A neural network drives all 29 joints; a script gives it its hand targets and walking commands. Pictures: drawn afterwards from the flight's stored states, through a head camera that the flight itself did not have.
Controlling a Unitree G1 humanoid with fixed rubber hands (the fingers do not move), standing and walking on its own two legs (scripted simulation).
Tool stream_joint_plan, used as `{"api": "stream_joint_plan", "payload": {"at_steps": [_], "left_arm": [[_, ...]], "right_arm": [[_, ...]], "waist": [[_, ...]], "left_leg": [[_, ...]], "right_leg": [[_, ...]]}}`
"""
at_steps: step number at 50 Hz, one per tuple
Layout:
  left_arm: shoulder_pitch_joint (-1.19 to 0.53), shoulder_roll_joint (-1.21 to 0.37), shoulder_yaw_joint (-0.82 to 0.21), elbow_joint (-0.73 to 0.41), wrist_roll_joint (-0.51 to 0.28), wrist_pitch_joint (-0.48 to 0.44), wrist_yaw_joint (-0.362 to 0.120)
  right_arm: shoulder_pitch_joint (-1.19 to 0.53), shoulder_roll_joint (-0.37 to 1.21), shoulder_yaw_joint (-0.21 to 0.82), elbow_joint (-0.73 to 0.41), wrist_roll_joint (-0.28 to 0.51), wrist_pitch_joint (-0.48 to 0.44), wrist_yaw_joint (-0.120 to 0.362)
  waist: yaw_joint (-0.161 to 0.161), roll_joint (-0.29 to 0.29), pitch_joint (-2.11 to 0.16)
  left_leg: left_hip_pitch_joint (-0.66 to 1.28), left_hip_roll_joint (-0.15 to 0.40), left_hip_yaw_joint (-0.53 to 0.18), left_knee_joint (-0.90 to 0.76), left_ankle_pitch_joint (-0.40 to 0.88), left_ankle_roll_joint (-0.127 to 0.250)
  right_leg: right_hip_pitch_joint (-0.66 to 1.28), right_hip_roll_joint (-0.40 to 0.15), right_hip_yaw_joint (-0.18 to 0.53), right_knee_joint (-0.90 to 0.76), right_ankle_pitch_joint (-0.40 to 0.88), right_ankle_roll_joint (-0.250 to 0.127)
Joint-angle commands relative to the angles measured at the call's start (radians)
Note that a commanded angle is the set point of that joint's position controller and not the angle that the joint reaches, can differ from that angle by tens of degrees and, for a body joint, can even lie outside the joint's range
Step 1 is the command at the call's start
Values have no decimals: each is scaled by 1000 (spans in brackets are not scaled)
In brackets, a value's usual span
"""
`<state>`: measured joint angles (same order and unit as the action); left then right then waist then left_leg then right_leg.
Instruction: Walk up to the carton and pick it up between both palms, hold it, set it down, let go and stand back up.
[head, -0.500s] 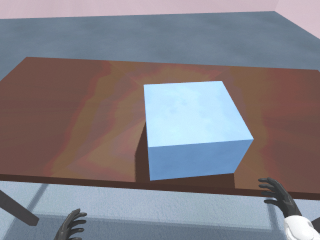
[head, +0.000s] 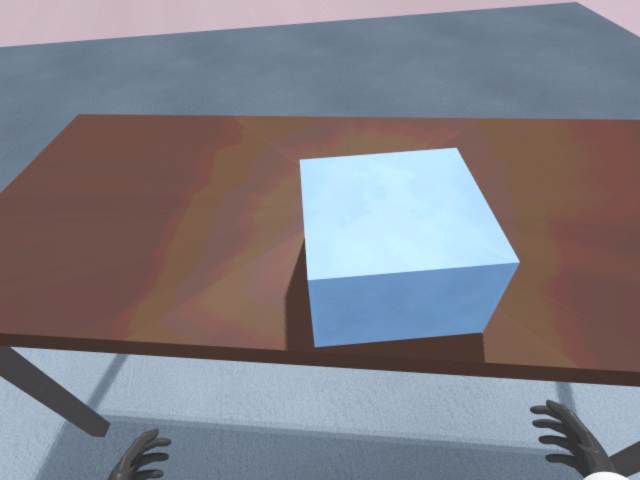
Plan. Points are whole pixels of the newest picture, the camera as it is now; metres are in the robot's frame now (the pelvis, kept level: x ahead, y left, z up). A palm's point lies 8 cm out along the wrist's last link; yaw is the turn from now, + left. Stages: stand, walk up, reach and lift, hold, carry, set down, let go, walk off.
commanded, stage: stand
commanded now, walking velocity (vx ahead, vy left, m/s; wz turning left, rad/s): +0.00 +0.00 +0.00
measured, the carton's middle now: (388, 243) +0.46 -0.07 +0.02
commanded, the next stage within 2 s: none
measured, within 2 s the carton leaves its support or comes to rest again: neither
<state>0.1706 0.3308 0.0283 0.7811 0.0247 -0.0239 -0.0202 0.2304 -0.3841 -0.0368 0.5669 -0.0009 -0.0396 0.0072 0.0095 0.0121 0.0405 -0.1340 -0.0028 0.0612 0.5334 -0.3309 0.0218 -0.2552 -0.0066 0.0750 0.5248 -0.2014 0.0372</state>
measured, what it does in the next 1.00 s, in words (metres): stands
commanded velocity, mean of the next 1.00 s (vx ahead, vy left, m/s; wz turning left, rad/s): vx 0.00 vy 0.00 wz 0.00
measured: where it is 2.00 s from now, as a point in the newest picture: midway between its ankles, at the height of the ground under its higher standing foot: outside the picture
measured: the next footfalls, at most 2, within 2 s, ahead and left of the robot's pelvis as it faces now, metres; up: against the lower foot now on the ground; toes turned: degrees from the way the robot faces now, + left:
none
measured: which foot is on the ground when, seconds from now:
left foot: down 0.00-1.00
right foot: down 0.00-1.00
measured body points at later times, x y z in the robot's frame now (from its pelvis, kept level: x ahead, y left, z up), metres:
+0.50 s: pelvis +0.00 -0.01 +0.01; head +0.00 -0.02 +0.45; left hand +0.14 +0.28 -0.09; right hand +0.11 -0.32 -0.10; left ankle -0.02 +0.10 -0.73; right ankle +0.06 -0.14 -0.73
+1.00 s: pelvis +0.00 -0.03 +0.01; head +0.01 -0.04 +0.46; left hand +0.10 +0.27 -0.11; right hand +0.09 -0.34 -0.11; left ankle -0.02 +0.10 -0.73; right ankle +0.06 -0.14 -0.73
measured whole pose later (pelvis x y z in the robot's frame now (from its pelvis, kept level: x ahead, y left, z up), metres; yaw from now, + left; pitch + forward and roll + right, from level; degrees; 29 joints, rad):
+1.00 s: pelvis +0.00 -0.03 +0.01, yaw +1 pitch -3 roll +0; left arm 0.11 0.34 0.02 1.01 0.00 -0.02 0.01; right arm 0.20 -0.37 -0.01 0.93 0.00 -0.03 -0.01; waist -0.01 0.02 0.07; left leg -0.09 0.03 0.03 0.39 -0.25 -0.03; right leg -0.21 0.03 0.04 0.40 -0.13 -0.01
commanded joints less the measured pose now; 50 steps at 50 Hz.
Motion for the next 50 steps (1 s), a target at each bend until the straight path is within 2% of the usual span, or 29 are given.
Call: {"api": "stream_joint_plan", "payload": {"at_steps": [1,9,21,30,50], "left_arm": [[-67,195,44,-65,-3,-19,11],[-81,201,34,-25,-10,-13,21],[-108,214,24,52,-16,-8,29],[-115,209,21,107,-17,-11,31],[-101,204,28,178,-21,-8,36]], "right_arm": [[-40,-180,-52,-48,2,-22,-5],[-6,-180,-42,34,6,-11,-7],[-22,-176,-28,153,7,2,-10],[-39,-173,-22,229,6,-3,-16],[-32,-162,-11,328,1,-4,-27]], "waist": [[-6,-16,-4],[-15,-31,-38],[-21,-23,-16],[-23,-23,-24],[-20,-28,-25]], "left_leg": [[-118,122,-146,-179,22,21],[-75,120,-140,-163,119,14],[-66,122,-140,-206,63,4],[-34,122,-131,-221,79,-2],[-12,124,-125,-233,91,-7]], "right_leg": [[59,-74,65,-73,94,-59],[87,-82,60,-75,145,-59],[87,-89,78,-131,117,-62],[90,-92,85,-170,123,-65],[87,-97,89,-221,80,-67]]}}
